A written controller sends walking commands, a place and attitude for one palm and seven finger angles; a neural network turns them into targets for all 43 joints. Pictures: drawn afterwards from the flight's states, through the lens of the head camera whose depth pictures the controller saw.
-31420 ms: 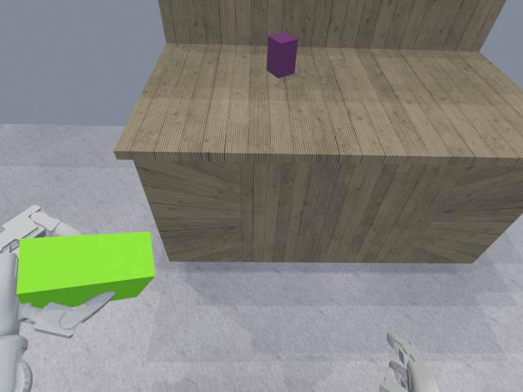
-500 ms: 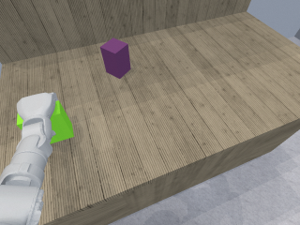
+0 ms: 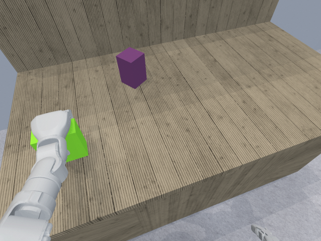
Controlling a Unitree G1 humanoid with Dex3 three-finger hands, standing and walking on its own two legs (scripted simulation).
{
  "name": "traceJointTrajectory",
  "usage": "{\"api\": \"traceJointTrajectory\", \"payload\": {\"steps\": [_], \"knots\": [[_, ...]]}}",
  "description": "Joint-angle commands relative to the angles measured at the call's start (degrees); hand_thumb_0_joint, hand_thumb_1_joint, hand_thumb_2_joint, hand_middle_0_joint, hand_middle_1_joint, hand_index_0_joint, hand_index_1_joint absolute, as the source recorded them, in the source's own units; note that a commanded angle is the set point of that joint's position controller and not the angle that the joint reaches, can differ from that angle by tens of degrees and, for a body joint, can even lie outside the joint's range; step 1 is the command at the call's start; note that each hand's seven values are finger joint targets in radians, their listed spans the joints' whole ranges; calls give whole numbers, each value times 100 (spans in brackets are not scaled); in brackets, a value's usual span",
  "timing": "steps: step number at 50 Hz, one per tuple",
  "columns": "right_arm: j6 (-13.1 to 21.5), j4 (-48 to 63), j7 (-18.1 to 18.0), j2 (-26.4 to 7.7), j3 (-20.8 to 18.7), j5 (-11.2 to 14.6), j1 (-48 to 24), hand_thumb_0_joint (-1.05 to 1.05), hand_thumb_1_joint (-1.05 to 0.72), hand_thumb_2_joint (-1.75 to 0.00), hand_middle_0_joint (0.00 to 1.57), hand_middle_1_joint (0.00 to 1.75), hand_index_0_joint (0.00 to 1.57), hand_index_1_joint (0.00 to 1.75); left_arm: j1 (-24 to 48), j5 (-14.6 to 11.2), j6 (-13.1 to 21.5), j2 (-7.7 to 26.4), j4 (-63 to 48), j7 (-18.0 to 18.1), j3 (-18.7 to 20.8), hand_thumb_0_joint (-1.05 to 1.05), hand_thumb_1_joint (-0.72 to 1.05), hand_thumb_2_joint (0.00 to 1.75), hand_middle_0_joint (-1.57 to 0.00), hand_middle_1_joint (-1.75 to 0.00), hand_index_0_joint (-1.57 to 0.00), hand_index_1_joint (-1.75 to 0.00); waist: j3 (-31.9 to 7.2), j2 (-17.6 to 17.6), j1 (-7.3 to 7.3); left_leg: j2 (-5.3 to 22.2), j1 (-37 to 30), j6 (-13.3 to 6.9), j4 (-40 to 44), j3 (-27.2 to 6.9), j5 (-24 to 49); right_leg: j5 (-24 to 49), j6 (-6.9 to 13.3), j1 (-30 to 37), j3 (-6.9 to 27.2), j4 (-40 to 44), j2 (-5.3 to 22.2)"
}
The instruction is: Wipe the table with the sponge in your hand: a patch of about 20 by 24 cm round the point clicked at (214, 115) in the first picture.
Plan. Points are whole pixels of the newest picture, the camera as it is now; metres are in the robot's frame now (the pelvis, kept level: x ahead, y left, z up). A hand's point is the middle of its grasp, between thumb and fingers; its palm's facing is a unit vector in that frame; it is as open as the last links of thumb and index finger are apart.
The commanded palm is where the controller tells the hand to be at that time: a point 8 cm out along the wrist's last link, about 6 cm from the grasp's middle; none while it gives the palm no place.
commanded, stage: wipe back along the first lane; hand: left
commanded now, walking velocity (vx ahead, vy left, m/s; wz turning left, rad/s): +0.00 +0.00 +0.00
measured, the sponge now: (64, 147) +0.36 +0.31 -0.02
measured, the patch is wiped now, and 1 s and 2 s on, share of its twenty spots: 1.00 1.00 1.00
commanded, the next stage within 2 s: lift the sponge slowly off the table in 1.02 s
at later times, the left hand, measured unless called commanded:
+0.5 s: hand (60, 152) +0.32 +0.29 +0.03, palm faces -0.02 -0.03 -1.00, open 9.3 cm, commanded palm +0.27 +0.27 +0.06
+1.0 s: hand (60, 170) +0.27 +0.27 +0.03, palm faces +0.00 -0.04 -1.00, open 9.3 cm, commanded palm +0.23 +0.25 +0.06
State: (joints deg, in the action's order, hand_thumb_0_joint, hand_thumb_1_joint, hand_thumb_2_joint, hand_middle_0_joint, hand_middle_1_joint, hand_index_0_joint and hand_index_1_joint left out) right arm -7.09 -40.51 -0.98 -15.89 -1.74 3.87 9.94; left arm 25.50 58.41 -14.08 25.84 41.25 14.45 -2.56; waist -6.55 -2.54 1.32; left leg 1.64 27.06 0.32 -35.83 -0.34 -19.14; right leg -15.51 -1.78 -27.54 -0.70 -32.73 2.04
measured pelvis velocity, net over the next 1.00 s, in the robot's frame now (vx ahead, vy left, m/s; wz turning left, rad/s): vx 0.01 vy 0.00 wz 0.00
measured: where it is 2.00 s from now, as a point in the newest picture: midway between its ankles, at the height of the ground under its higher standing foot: outside the picture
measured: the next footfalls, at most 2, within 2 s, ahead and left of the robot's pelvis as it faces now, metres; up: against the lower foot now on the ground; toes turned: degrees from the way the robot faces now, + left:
none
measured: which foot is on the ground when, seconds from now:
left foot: down 0.00-1.00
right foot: down 0.00-1.00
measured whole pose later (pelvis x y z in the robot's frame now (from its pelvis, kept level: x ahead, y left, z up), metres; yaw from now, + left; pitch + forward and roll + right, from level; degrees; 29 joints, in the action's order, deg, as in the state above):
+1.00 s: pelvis +0.01 +0.00 +0.00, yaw +0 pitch +5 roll +0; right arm -4.0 -37.4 -0.5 -14.6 0.1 3.4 4.5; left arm -1.6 58.2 -21.7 20.1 9.4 13.1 -7.6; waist -5.5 -3.9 5.4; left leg 1.3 18.9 0.6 -33.9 -0.3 -19.8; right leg -17.2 -1.7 -20.2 -0.7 -32.6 2.4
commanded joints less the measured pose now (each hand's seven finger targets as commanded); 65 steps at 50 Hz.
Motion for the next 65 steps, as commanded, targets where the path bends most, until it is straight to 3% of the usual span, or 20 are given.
{"api": "traceJointTrajectory", "payload": {"steps": [1, 10, 13, 14, 21, 24, 26, 33, 38, 39, 40, 44, 45, 49, 53, 54, 56, 59, 62, 65], "knots": [[236, 716, -67, -759, -228, 24, -432, 0, -90, -90, 20, 30, 20, 30, 449, -30, -93, 499, -553, -198, -119, 0, 10, 130, -120, -160, -120, -160, -1150, 393, 30, -211, -717, -180, 380, 88, 1721, 1560, 510, 852, -311, 265, -324], [331, 882, -75, -766, -191, 30, -710, 0, -90, -90, 20, 30, 20, 30, -602, -223, -293, 540, -1424, -288, 76, 0, 10, 130, -120, -160, -120, -160, -1154, 542, 202, -236, -797, -181, 425, 112, 1925, 1971, 485, 1253, -292, 262, -307], [381, 920, -59, -727, -174, 30, -806, 0, -90, -90, 20, 30, 20, 30, -900, -222, -355, 258, -1664, -320, -132, 0, 10, 130, -120, -160, -120, -160, -1015, 645, 207, -237, -842, -175, 421, 115, 2029, 2116, 474, 1230, -298, 267, -300], [393, 921, -63, -743, -173, 27, -851, 0, -90, -90, 20, 30, 20, 30, -975, -250, -369, 476, -1768, -317, 94, 0, 10, 130, -120, -160, -120, -160, -1016, 571, 245, -223, -873, -166, 452, 110, 2018, 2092, 486, 1273, -273, 287, -301], [465, 1027, -52, -666, -131, 18, -999, 0, -90, -90, 20, 30, 20, 30, -1388, -229, -514, 95, -2260, -349, -227, 0, 10, 130, -120, -160, -120, -160, -881, 518, 272, -239, -1015, -157, 453, 85, 2076, 2040, 486, 1241, -323, 277, -300], [470, 1028, -58, -697, -123, -2, -1078, 0, -90, -90, 20, 30, 20, 30, -1510, -223, -544, 303, -2434, -349, -29, 0, 10, 130, -120, -160, -120, -160, -886, 540, 311, -236, -1026, -129, 473, 55, 2106, 2094, 501, 1300, -270, 271, -305], [506, 1094, -28, -629, -115, 1, -1105, 0, -90, -90, 20, 30, 20, 30, -1749, -223, -550, -58, -2599, -354, -314, 0, 10, 130, -120, -160, -120, -160, -889, 473, 309, -232, -1092, -129, 430, 51, 2249, 2175, 495, 1270, -316, 224, -302], [552, 1151, 14, -597, -109, -16, -1233, 0, -90, -90, 20, 30, 20, 30, -2460, -278, -627, -150, -3001, -263, -286, 0, 10, 130, -120, -160, -120, -160, -778, 723, 392, -216, -1058, -111, 450, 30, 2168, 2138, 480, 1314, -310, 217, -303], [565, 1192, 2, -570, -68, -18, -1371, 0, -90, -90, 20, 30, 20, 30, -2539, -286, -769, -211, -3321, -262, -394, 0, 10, 130, -120, -160, -120, -160, -605, 588, 411, -229, -1065, -112, 518, 27, 1977, 1934, 479, 1285, -306, 262, -297], [555, 1143, -16, -605, -73, -29, -1393, 0, -90, -90, 20, 30, 20, 30, -2462, -266, -778, 57, -3328, -237, -162, 0, 10, 130, -120, -160, -120, -160, -602, 600, 419, -217, -1085, -104, 530, 10, 1906, 1839, 503, 1282, -237, 280, -319], [576, 1246, -7, -555, -50, -13, -1391, 0, -90, -90, 20, 30, 20, 30, -2495, -255, -818, -285, -3483, -276, -481, 0, 10, 130, -120, -160, -120, -160, -705, 509, 398, -246, -1113, -137, 545, 24, 1913, 1783, 485, 1324, -303, 256, -316], [575, 1174, -24, -571, -39, -29, -1471, 0, -90, -90, 20, 30, 20, 30, -2481, -222, -825, -91, -3378, -297, -341, 0, 10, 130, -120, -160, -120, -160, -505, 534, 435, -228, -1094, -117, 604, 2, 1651, 1475, 512, 1213, -232, 328, -329], [596, 1267, -15, -531, -35, -12, -1455, 0, -90, -90, 20, 30, 20, 30, -2530, -231, -831, -334, -3553, -324, -565, 0, 10, 130, -120, -160, -120, -160, -646, 441, 421, -254, -1114, -147, 591, 18, 1691, 1486, 503, 1291, -281, 283, -326], [615, 1203, -23, -561, -36, -31, -1475, 0, -90, -90, 20, 30, 20, 30, -2770, -261, -767, -21, -3450, -316, -236, 0, 10, 130, -120, -160, -120, -160, -502, 605, 474, -243, -1040, -129, 581, 16, 1590, 1527, 508, 1289, -190, 329, -329], [631, 1185, -21, -541, -39, -35, -1416, 0, -90, -90, 20, 30, 20, 30, -2715, -214, -729, -231, -3378, -305, -424, 0, 10, 130, -120, -160, -120, -160, -476, 646, 453, -263, -1024, -136, 561, 40, 1606, 1551, 491, 1219, -225, 338, -319], [627, 1176, -31, -575, -50, -43, -1455, 0, -90, -90, 20, 30, 20, 30, -2710, -221, -719, 32, -3421, -275, -174, 0, 10, 130, -120, -160, -120, -160, -507, 580, 474, -253, -1028, -122, 584, 30, 1545, 1506, 511, 1258, -151, 348, -330], [633, 1203, -38, -528, -41, -31, -1444, 0, -90, -90, 20, 30, 20, 30, -2627, -203, -737, -234, -3377, -283, -425, 0, 10, 130, -120, -160, -120, -160, -490, 590, 442, -271, -1006, -134, 561, 45, 1532, 1446, 494, 1214, -219, 338, -319], [626, 1158, -83, -585, -65, -52, -1469, 0, -90, -90, 20, 30, 20, 30, -2452, -228, -736, 237, -3506, -252, -20, 0, 10, 130, -120, -160, -120, -160, -564, 544, 482, -269, -1081, -144, 603, 41, 1449, 1399, 501, 1304, -101, 422, -317], [656, 1178, -80, -534, -63, -43, -1466, 0, -90, -90, 20, 30, 20, 30, -2494, -248, -731, -33, -3604, -294, -256, 0, 10, 130, -120, -160, -120, -160, -540, 583, 450, -278, -1145, -164, 597, 62, 1626, 1576, 481, 1345, -165, 414, -300], [691, 1241, -96, -525, -72, -45, -1474, 0, -90, -90, 20, 30, 20, 30, -2493, -271, -693, 179, -3956, -296, -77, 0, 10, 130, -120, -160, -120, -160, -791, 452, 493, -293, -1240, -190, 643, 67, 1636, 1567, 475, 1542, -160, 425, -305]]}}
